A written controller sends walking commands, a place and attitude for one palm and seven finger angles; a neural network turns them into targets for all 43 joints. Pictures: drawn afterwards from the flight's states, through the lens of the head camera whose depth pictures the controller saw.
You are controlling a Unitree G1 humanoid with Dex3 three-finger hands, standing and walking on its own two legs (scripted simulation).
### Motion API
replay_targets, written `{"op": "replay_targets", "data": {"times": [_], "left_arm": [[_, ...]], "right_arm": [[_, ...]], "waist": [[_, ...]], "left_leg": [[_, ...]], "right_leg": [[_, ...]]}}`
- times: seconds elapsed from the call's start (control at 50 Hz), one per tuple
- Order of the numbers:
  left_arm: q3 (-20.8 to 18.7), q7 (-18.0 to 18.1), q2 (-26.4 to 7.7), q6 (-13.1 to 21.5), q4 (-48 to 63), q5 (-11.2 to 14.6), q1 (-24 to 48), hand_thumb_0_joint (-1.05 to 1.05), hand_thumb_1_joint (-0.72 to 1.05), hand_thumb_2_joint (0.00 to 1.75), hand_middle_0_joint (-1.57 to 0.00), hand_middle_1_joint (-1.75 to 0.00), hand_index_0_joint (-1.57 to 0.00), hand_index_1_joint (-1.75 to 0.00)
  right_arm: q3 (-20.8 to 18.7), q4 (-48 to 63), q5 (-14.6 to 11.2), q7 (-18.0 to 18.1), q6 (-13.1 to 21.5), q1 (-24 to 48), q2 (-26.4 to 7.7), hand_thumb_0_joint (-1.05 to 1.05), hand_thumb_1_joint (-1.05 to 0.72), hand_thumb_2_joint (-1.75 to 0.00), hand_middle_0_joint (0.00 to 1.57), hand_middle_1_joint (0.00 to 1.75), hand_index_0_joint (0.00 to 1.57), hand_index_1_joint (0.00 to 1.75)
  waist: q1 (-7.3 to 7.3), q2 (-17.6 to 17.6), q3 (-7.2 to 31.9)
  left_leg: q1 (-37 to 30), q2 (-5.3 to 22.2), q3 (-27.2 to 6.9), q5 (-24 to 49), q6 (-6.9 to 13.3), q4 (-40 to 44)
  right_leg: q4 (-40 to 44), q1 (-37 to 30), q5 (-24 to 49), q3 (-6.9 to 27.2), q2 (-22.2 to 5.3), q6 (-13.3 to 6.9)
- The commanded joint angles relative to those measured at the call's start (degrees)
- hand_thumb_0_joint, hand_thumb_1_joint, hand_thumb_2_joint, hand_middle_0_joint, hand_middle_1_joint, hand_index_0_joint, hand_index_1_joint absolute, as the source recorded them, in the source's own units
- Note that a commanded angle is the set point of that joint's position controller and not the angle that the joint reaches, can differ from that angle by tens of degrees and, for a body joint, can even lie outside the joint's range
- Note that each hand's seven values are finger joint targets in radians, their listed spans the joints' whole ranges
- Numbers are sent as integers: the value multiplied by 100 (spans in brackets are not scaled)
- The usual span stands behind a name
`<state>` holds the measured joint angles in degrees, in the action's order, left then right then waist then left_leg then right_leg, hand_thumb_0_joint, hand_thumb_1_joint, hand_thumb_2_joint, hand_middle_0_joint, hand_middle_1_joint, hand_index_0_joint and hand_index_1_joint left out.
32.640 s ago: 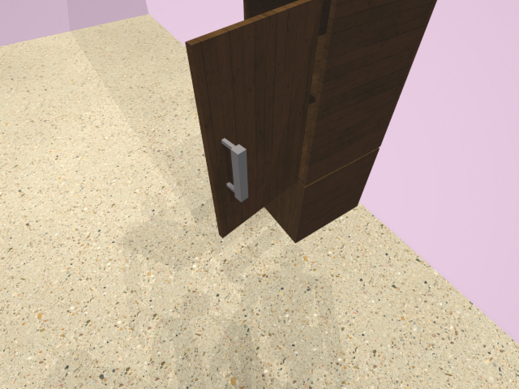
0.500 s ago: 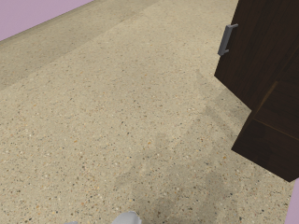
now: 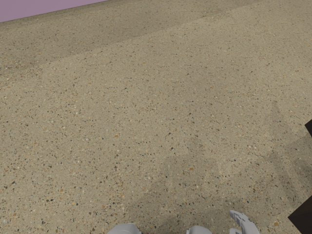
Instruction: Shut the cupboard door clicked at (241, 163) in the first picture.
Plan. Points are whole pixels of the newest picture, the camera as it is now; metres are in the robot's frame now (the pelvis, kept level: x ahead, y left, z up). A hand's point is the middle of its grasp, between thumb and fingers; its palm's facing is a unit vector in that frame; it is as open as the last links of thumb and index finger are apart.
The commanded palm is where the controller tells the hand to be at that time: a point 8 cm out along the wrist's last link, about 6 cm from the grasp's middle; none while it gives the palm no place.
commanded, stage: walk to a spot facing it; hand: left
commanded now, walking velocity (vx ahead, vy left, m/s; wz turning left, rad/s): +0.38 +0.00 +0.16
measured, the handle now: out of the picture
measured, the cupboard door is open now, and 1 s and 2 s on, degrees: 63 63 63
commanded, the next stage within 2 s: turn to face it in 0.60 s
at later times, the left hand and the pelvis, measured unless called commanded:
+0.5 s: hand (121, 172) +0.30 +0.14 -0.14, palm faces +0.12 -0.97 -0.20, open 7.3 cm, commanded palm none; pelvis +0.23 -0.04 +0.01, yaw +6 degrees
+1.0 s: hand (100, 157) +0.35 +0.23 -0.17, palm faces +0.25 -0.95 -0.17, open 7.4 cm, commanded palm none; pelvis +0.37 +0.05 +0.01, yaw +9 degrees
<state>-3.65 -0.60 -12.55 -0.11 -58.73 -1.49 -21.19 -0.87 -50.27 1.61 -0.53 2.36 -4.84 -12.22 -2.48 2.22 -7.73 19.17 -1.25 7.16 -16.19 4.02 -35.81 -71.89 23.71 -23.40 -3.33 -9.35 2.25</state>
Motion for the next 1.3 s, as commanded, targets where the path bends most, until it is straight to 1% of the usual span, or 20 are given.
{"op": "replay_targets", "data": {"times": [0.0, 0.24, 0.28, 0.3, 0.32, 0.34, 0.42, 0.5, 0.64, 0.7, 0.72, 0.74, 0.76, 0.78, 0.88, 1.12, 1.18, 1.22, 1.24, 1.28], "left_arm": [[-61, -33, -189, 89, 535, -61, -100, 0, 90, 90, -20, -30, -20, -30], [-83, -108, -289, 207, 1047, -13, 1302, 0, 90, 90, -20, -30, -20, -30], [-140, -93, -437, 279, 786, -27, 482, 0, 90, 90, -20, -30, -20, -30], [-229, -54, -748, 362, 508, -73, -409, 0, 90, 90, -20, -30, -20, -30], [-379, 14, -1332, 388, 257, -118, -1200, 0, 90, 90, -20, -30, -20, -30], [-336, 63, -1348, 356, 294, -15, -1103, 0, 90, 90, -20, -30, -20, -30], [-118, 145, -456, 421, 626, -24, 321, 0, 90, 90, -20, -30, -20, -30], [-89, 144, -331, 503, 537, -19, 364, 0, 90, 90, -20, -30, -20, -30], [-178, 162, -676, 467, 422, -30, 183, 0, 90, 90, -20, -30, -20, -30], [-190, 169, -791, 425, 459, -9, 222, 0, 90, 90, -20, -30, -20, -30], [-154, 182, -718, 395, 434, 20, 197, 0, 90, 90, -20, -30, -20, -30], [-95, 183, -463, 325, 434, 50, -97, 0, 90, 90, -20, -30, -20, -30], [25, 196, -167, 259, 481, 133, -349, 0, 90, 90, -20, -30, -20, -30], [80, 262, -301, 195, 546, 91, -105, 0, 90, 90, -20, -30, -20, -30], [37, 139, -148, -48, 313, 26, 90, 0, 90, 90, -20, -30, -20, -30], [-187, -18, -96, -252, 867, -22, 503, 0, 90, 90, -20, -30, -20, -30], [-239, -10, -291, -162, 827, -30, 74, 0, 90, 90, -20, -30, -20, -30], [-354, 75, -1183, -35, 813, -75, -102, 0, 90, 90, -20, -30, -20, -30], [-358, 131, -1261, -39, 823, -15, -175, 0, 90, 90, -20, -30, -20, -30], [-377, 237, -1045, -39, 883, -23, 236, 0, 90, 90, -20, -30, -20, -30]], "right_arm": [[-227, -102, -41, 127, 101, -859, -753, 0, -90, -90, 20, 30, 20, 30], [-344, -699, 0, 150, 157, -1628, -663, 0, -90, -90, 20, 30, 20, 30], [-317, -779, -26, 155, 143, -1620, -651, 0, -90, -90, 20, 30, 20, 30], [-304, -777, -78, 122, 162, -1671, -522, 0, -90, -90, 20, 30, 20, 30], [-257, -681, -148, 73, 208, -2003, -174, 0, -90, -90, 20, 30, 20, 30], [-283, -579, -130, 82, 145, -1852, -309, 0, -90, -90, 20, 30, 20, 30], [-272, -630, -46, 14, 39, -1343, -88, 0, -90, -90, 20, 30, 20, 30], [-249, -581, -34, -73, -163, -1403, 127, 0, -90, -90, 20, 30, 20, 30], [-223, -49, -39, -246, -144, -405, 47, 0, -90, -90, 20, 30, 20, 30], [-251, -108, -13, -192, -97, -809, -84, 0, -90, -90, 20, 30, 20, 30], [-282, -311, 15, -156, -63, -1420, -244, 0, -90, -90, 20, 30, 20, 30], [-375, -463, 60, -91, -19, -2101, -822, 0, -90, -90, 20, 30, 20, 30], [-485, -534, 35, 37, -12, -2452, -1385, 0, -90, -90, 20, 30, 20, 30], [-425, -529, -27, 123, -87, -2288, -1347, 0, -90, -90, 20, 30, 20, 30], [-145, -121, 23, 245, -56, -653, -655, 0, -90, -90, 20, 30, 20, 30], [-400, -78, 14, 213, -295, -357, -863, 0, -90, -90, 20, 30, 20, 30], [-433, -30, -26, 184, -306, -259, -843, 0, -90, -90, 20, 30, 20, 30], [-336, 288, -88, 138, -334, -92, -321, 0, -90, -90, 20, 30, 20, 30], [-322, 313, -77, 169, -399, -181, -438, 0, -90, -90, 20, 30, 20, 30], [-320, 302, -73, 194, -392, -33, -420, 0, -90, -90, 20, 30, 20, 30]], "waist": [[243, -869, 484], [317, -694, 84], [-90, -308, 469], [-430, 301, 1036], [-552, 1756, 1814], [-436, 1512, 1598], [159, 141, 649], [375, 531, 489], [218, 484, 428], [436, 377, 684], [689, 122, 969], [829, -1159, 1627], [858, -2366, 2194], [872, -1775, 2278], [284, -1015, 916], [211, -948, 760], [-55, -395, 1024], [-239, 1794, 893], [-199, 1246, 978], [-39, 1047, 1066]], "left_leg": [[-492, 1425, -1408, 587, 603, 2306], [-1042, 1453, -1302, 1000, 654, 2110], [-874, 1126, -1051, 1723, 445, 1033], [-220, 694, -758, 1669, 248, -449], [1000, -222, -246, -652, -36, -2325], [1464, -75, -706, -1718, -8, -3480], [1510, 665, -1030, -198, -150, -3761], [1558, 717, -660, 125, -389, -2911], [1314, 695, -201, 305, -324, -762], [262, 379, -35, 508, -199, -117], [-807, 276, -87, 1099, -173, 403], [-2118, 1111, -1191, 2250, 53, 657], [-3035, 2500, -2855, 3946, 669, 1067], [-2751, 2713, -2702, 3704, 877, 1317], [-585, 2202, -1168, 1931, 487, 1859], [-547, 2406, -262, 509, 396, 1620], [-466, 2003, 267, 874, -31, 395], [1247, 489, 520, -2067, -680, -1923], [1354, 517, -177, -2015, -685, -2689], [2017, 619, -628, -1464, -726, -3143]], "right_leg": [[593, 702, 719, 149, -55, 25], [3592, 108, 1491, -50, 352, -141], [4163, -1161, 1527, -174, 595, -270], [4487, -2532, 1140, 478, 165, -504], [5184, -3833, 932, 2523, -1360, -1009], [5805, -3438, 454, 3258, -1890, -1279], [5889, -1576, 1255, 1216, -1304, -1021], [5963, -1411, 2535, -159, -978, -855], [5438, -1976, 3228, -772, -1102, -751], [4616, -1889, 3923, -894, -1062, -675], [3824, -1482, 3635, -1048, -808, -535], [2518, -654, 1655, -1090, -157, -258], [918, 491, -1591, -806, 631, -36], [370, 444, -1603, -31, 597, -215], [788, 221, -325, 347, 302, -134], [2762, -228, 287, -189, 622, -65], [4159, -1040, 1525, -40, 672, -210], [5252, -1767, 4417, 2642, -1090, -1242], [5288, -1738, 4466, 2719, -1362, -1619], [5013, -2264, 4361, 2550, -954, -1612]]}}
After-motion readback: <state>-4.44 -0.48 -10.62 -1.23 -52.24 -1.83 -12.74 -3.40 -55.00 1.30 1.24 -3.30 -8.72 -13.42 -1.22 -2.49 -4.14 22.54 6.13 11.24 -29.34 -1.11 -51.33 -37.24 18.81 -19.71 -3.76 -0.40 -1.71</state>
